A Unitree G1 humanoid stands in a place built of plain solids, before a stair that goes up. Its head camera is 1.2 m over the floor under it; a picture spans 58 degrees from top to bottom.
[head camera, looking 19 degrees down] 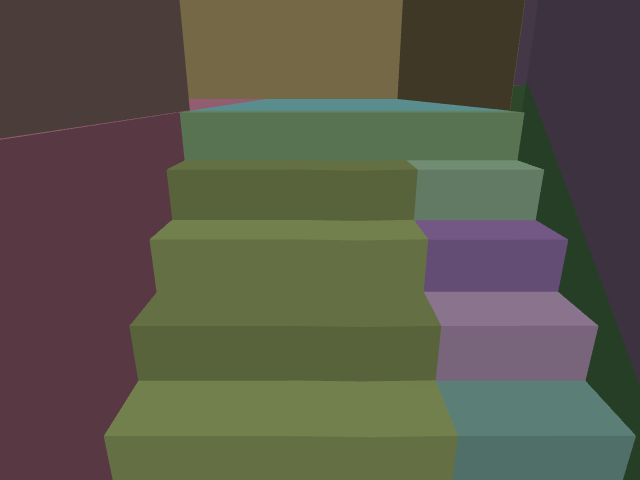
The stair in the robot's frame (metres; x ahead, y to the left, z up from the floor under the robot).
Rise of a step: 0.19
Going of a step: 0.22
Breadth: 1.35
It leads straight ahead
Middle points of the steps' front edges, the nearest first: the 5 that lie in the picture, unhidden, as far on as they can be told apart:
0.87 -0.13 0.37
1.10 -0.13 0.56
1.32 -0.13 0.75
1.54 -0.13 0.93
1.76 -0.13 1.12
